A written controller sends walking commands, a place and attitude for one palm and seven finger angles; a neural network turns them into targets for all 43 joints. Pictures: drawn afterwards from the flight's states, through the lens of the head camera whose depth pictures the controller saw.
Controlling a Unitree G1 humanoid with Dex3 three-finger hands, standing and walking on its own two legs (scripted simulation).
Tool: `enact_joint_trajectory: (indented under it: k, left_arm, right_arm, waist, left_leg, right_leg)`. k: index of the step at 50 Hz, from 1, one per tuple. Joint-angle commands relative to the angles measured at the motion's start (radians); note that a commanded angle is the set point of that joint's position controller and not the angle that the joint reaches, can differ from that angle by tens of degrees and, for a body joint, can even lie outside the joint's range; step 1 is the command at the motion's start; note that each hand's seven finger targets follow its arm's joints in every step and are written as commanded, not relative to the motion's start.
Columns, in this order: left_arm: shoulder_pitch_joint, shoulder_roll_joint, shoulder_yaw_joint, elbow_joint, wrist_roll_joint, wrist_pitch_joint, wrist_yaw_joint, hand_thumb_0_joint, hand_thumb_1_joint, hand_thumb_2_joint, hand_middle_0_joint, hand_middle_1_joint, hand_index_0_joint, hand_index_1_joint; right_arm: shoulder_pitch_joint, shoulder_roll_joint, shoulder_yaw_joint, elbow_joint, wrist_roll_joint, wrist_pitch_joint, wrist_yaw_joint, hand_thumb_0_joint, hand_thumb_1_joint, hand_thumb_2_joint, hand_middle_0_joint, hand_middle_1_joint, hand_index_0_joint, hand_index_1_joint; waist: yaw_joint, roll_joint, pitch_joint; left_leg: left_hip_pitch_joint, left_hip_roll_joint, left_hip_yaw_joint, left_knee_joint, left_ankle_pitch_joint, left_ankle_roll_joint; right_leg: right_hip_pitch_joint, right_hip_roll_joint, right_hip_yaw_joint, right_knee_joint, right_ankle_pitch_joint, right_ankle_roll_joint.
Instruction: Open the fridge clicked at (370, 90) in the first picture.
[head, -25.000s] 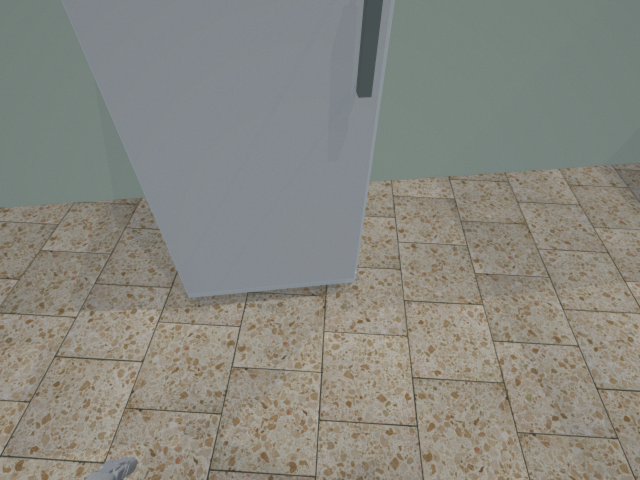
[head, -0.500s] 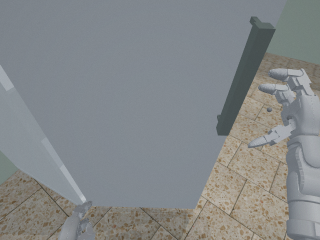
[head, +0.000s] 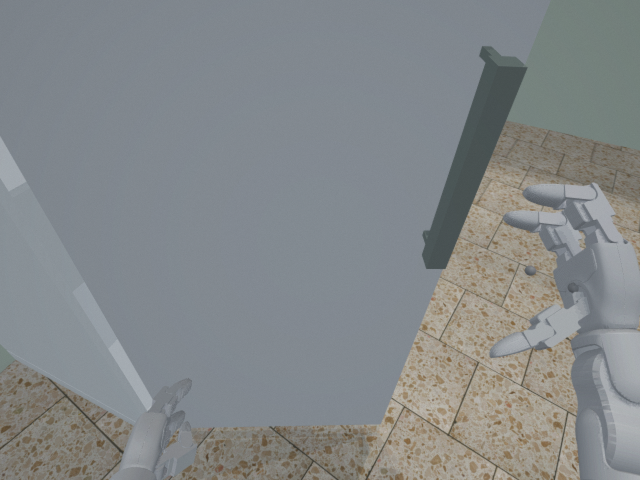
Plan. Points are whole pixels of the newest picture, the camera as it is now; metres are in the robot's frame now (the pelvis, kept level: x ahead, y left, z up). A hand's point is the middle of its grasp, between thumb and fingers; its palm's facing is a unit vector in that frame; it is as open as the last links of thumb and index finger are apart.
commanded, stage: slip the hand off the handle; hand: right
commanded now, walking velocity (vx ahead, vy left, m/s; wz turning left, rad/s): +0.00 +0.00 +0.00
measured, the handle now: (457, 171) +0.42 -0.16 +0.22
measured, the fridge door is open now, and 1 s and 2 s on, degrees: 64 64 64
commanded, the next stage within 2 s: draw the hand back to the body in 0.10 s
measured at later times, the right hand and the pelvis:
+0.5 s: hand (556, 302) +0.24 -0.21 +0.20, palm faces +0.20 +0.98 -0.04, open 14.7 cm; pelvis +0.00 +0.00 +0.01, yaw -1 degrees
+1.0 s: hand (618, 345) +0.20 -0.26 +0.18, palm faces +0.44 +0.85 -0.29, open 12.9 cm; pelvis +0.00 -0.01 +0.01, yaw +0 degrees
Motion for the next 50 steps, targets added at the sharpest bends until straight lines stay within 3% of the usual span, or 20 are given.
enact_joint_trajectory:
  k: [1, 4, 5, 11, 12, 13, 15, 19, 23, 28, 30, 33, 36, 37, 38, 39, 42, 46, 47, 50]
  left_arm:
    - [-0.135, 0.108, 0.035, -0.171, -0.005, -0.055, 0.002, 0.000, 0.900, 0.900, -0.200, -0.300, -0.200, -0.300]
    - [-0.142, 0.103, 0.032, -0.179, -0.003, -0.063, 0.001, 0.000, 0.900, 0.900, -0.200, -0.300, -0.200, -0.300]
    - [-0.142, 0.106, 0.034, -0.180, -0.002, -0.067, 0.000, 0.000, 0.900, 0.900, -0.200, -0.300, -0.200, -0.300]
    - [-0.130, 0.112, 0.034, -0.158, -0.006, -0.087, 0.020, 0.000, 0.900, 0.900, -0.200, -0.300, -0.200, -0.300]
    - [-0.173, 0.102, 0.029, -0.156, -0.033, -0.085, 0.028, 0.000, 0.900, 0.900, -0.200, -0.300, -0.200, -0.300]
    - [-0.195, 0.096, 0.021, -0.169, -0.037, -0.084, 0.036, 0.000, 0.900, 0.900, -0.200, -0.300, -0.200, -0.300]
    - [-0.208, 0.097, 0.017, -0.167, -0.039, -0.093, 0.046, 0.000, 0.900, 0.900, -0.200, -0.300, -0.200, -0.300]
    - [-0.231, 0.094, 0.006, -0.171, -0.043, -0.084, 0.041, 0.000, 0.900, 0.900, -0.200, -0.300, -0.200, -0.300]
    - [-0.220, 0.098, 0.005, -0.154, -0.033, -0.079, 0.038, 0.000, 0.900, 0.900, -0.200, -0.300, -0.200, -0.300]
    - [-0.227, 0.095, 0.004, -0.153, -0.033, -0.055, 0.034, 0.000, 0.900, 0.900, -0.200, -0.300, -0.200, -0.300]
    - [-0.232, 0.098, 0.005, -0.152, -0.034, -0.045, 0.034, 0.000, 0.900, 0.900, -0.200, -0.300, -0.200, -0.300]
    - [-0.233, 0.095, 0.004, -0.165, -0.036, -0.044, 0.034, 0.000, 0.900, 0.900, -0.200, -0.300, -0.200, -0.300]
    - [-0.221, 0.102, 0.005, -0.165, -0.033, -0.058, 0.037, 0.000, 0.900, 0.900, -0.200, -0.300, -0.200, -0.300]
    - [-0.223, 0.093, 0.017, -0.168, 0.014, -0.073, 0.028, 0.000, 0.900, 0.900, -0.200, -0.300, -0.200, -0.300]
    - [-0.206, 0.089, 0.015, -0.141, 0.024, -0.076, 0.025, 0.000, 0.900, 0.900, -0.200, -0.300, -0.200, -0.300]
    - [-0.192, 0.085, 0.016, -0.137, 0.025, -0.067, 0.018, 0.000, 0.900, 0.900, -0.200, -0.300, -0.200, -0.300]
    - [-0.177, 0.087, 0.030, -0.130, 0.031, -0.064, 0.014, 0.000, 0.900, 0.900, -0.200, -0.300, -0.200, -0.300]
    - [-0.169, 0.092, 0.041, -0.120, 0.037, -0.064, 0.021, 0.000, 0.900, 0.900, -0.200, -0.300, -0.200, -0.300]
    - [-0.170, 0.093, 0.042, -0.119, 0.038, -0.061, 0.023, 0.000, 0.900, 0.900, -0.200, -0.300, -0.200, -0.300]
    - [-0.172, 0.099, 0.049, -0.107, 0.042, -0.062, 0.026, 0.000, 0.900, 0.900, -0.200, -0.300, -0.200, -0.300]
  right_arm:
    - [-0.177, -0.189, -0.119, -0.254, 0.038, -0.051, -0.004, 0.000, 0.550, -0.200, 0.250, 1.150, 0.250, 1.150]
    - [-0.142, -0.179, -0.110, -0.321, 0.046, -0.056, 0.005, 0.000, 0.550, -0.200, 0.250, 1.150, 0.250, 1.150]
    - [-0.122, -0.182, -0.112, -0.339, 0.049, -0.057, 0.006, 0.000, 0.550, -0.200, 0.250, 1.150, 0.250, 1.150]
    - [-0.162, -0.180, -0.091, -0.311, 0.056, -0.054, 0.024, 0.000, 0.550, -0.200, 0.250, 1.150, 0.250, 1.150]
    - [-0.116, -0.187, -0.147, -0.226, 0.099, 0.097, -0.012, 0.000, 0.550, -0.200, 0.250, 1.150, 0.250, 1.150]
    - [-0.187, -0.145, -0.090, -0.334, 0.093, 0.164, -0.024, 0.000, 0.550, -0.200, 0.250, 1.150, 0.250, 1.150]
    - [-0.165, -0.173, -0.124, -0.362, 0.087, 0.281, -0.067, 0.000, 0.550, -0.200, 0.250, 1.150, 0.250, 1.150]
    - [-0.174, -0.161, -0.095, -0.493, 0.059, 0.483, -0.113, 0.000, 0.550, -0.200, 0.250, 1.150, 0.250, 1.150]
    - [-0.126, -0.157, -0.124, -0.502, 0.062, 0.492, -0.123, 0.000, 0.550, -0.200, 0.250, 1.150, 0.250, 1.150]
    - [-0.073, -0.164, -0.152, -0.477, 0.065, 0.513, -0.110, 0.000, 0.550, -0.200, 0.250, 1.150, 0.250, 1.150]
    - [-0.044, -0.183, -0.179, -0.460, 0.068, 0.529, -0.105, 0.000, 0.550, -0.200, 0.250, 1.150, 0.250, 1.150]
    - [-0.069, -0.175, -0.162, -0.516, 0.067, 0.521, -0.088, 0.000, 0.477, -0.235, 0.247, 1.107, 0.247, 1.107]
    - [-0.060, -0.179, -0.164, -0.533, 0.073, 0.499, -0.077, 0.000, 0.369, -0.287, 0.244, 1.044, 0.244, 1.044]
    - [-0.035, -0.318, -0.186, -0.610, -0.079, 0.335, -0.190, 0.000, 0.332, -0.305, 0.242, 1.023, 0.242, 1.023]
    - [0.093, -0.242, -0.163, -0.479, -0.088, 0.279, -0.228, 0.000, 0.296, -0.322, 0.241, 1.001, 0.241, 1.001]
    - [0.122, -0.205, -0.124, -0.488, -0.105, 0.234, -0.246, 0.000, 0.260, -0.340, 0.240, 0.980, 0.240, 0.980]
    - [0.121, -0.219, -0.126, -0.529, -0.138, 0.135, -0.281, 0.000, 0.151, -0.393, 0.236, 0.916, 0.236, 0.916]
    - [0.177, -0.216, -0.129, -0.495, -0.160, 0.069, -0.305, 0.000, 0.006, -0.462, 0.231, 0.831, 0.231, 0.831]
    - [0.178, -0.213, -0.126, -0.500, -0.164, 0.057, -0.308, 0.000, -0.030, -0.480, 0.230, 0.810, 0.230, 0.810]
    - [0.206, -0.231, -0.150, -0.483, -0.174, 0.030, -0.317, 0.000, -0.139, -0.533, 0.226, 0.746, 0.226, 0.746]
  waist:
    - [-0.015, 0.044, -0.134]
    - [-0.016, -0.001, -0.116]
    - [-0.015, 0.024, -0.119]
    - [0.009, 0.026, -0.054]
    - [-0.045, -0.009, -0.082]
    - [-0.029, -0.044, -0.090]
    - [-0.043, 0.004, -0.106]
    - [-0.045, -0.027, -0.146]
    - [-0.033, 0.043, -0.127]
    - [-0.041, 0.008, -0.083]
    - [-0.044, 0.030, -0.060]
    - [-0.036, -0.038, -0.073]
    - [-0.032, -0.015, -0.086]
    - [-0.038, -0.014, 0.021]
    - [-0.031, 0.019, 0.054]
    - [-0.024, 0.022, 0.053]
    - [-0.020, -0.062, -0.017]
    - [-0.018, -0.008, -0.007]
    - [-0.020, -0.032, -0.018]
    - [-0.025, -0.004, -0.007]
  left_leg:
    - [0.035, -0.023, 0.012, -0.110, 0.163, 0.010]
    - [0.026, -0.024, 0.006, -0.118, 0.145, 0.011]
    - [0.030, -0.025, 0.003, -0.120, 0.153, 0.009]
    - [-0.029, -0.020, -0.011, -0.156, 0.042, 0.001]
    - [0.010, -0.009, -0.013, -0.175, -0.008, 0.008]
    - [0.014, -0.004, -0.004, -0.185, -0.011, 0.004]
    - [0.038, -0.010, 0.007, -0.187, 0.025, 0.004]
    - [0.064, -0.010, 0.029, -0.173, 0.115, 0.007]
    - [0.053, -0.020, 0.038, -0.173, 0.152, 0.002]
    - [0.051, -0.019, 0.036, -0.178, 0.147, 0.005]
    - [0.050, -0.023, 0.034, -0.192, 0.133, 0.006]
    - [0.051, -0.021, 0.034, -0.184, 0.143, 0.009]
    - [0.054, -0.024, 0.040, -0.178, 0.160, 0.008]
    - [0.016, -0.019, 0.005, -0.251, 0.146, -0.002]
    - [0.011, -0.015, 0.016, -0.247, 0.124, 0.004]
    - [0.025, -0.014, 0.018, -0.244, 0.114, 0.004]
    - [0.075, -0.007, 0.006, -0.250, 0.112, 0.006]
    - [0.097, -0.010, 0.013, -0.268, 0.094, 0.004]
    - [0.107, -0.009, 0.012, -0.270, 0.092, 0.004]
    - [0.125, -0.014, 0.018, -0.280, 0.092, 0.007]
  right_leg:
    - [0.052, 0.039, -0.015, -0.088, 0.127, -0.038]
    - [0.062, 0.042, -0.016, -0.084, 0.115, -0.036]
    - [0.065, 0.041, -0.015, -0.079, 0.120, -0.038]
    - [0.050, 0.043, -0.009, -0.075, 0.045, -0.039]
    - [0.024, 0.042, -0.007, -0.110, -0.004, -0.033]
    - [0.057, 0.046, -0.009, -0.122, 0.002, -0.038]
    - [0.073, 0.043, 0.003, -0.128, 0.048, -0.043]
    - [0.119, 0.047, 0.007, -0.142, 0.128, -0.048]
    - [0.144, 0.041, 0.005, -0.136, 0.164, -0.047]
    - [0.137, 0.043, -0.001, -0.145, 0.159, -0.044]
    - [0.129, 0.041, 0.001, -0.148, 0.155, -0.044]
    - [0.150, 0.042, -0.001, -0.148, 0.164, -0.044]
    - [0.157, 0.040, 0.008, -0.144, 0.174, -0.046]
    - [0.123, 0.054, -0.011, -0.147, 0.157, -0.046]
    - [0.110, 0.046, -0.012, -0.154, 0.135, -0.043]
    - [0.121, 0.039, -0.008, -0.167, 0.128, -0.044]
    - [0.174, 0.038, -0.025, -0.190, 0.119, -0.044]
    - [0.187, 0.032, -0.023, -0.221, 0.111, -0.048]
    - [0.196, 0.032, -0.024, -0.227, 0.111, -0.048]
    - [0.192, 0.032, -0.017, -0.245, 0.112, -0.046]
